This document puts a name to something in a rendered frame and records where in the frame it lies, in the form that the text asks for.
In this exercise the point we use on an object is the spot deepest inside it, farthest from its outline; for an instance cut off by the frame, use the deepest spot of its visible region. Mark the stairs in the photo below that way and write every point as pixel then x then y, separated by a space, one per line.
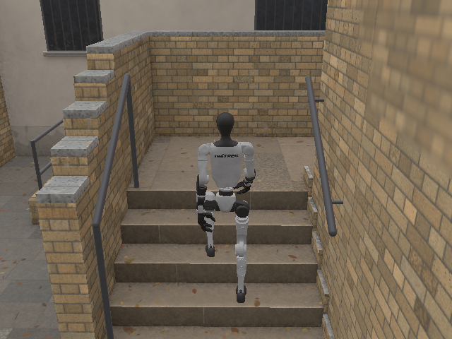
pixel 168 288

